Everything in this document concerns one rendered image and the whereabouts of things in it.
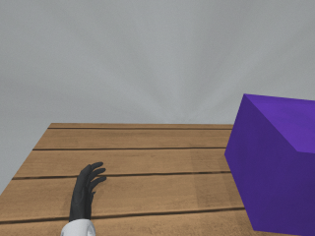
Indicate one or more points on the carton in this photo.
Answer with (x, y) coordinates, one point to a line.
(271, 156)

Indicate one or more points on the left robot hand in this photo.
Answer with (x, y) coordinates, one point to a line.
(83, 195)

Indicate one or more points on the robot left forearm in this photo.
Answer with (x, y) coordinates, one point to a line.
(78, 227)

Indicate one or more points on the table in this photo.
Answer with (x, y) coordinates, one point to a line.
(161, 180)

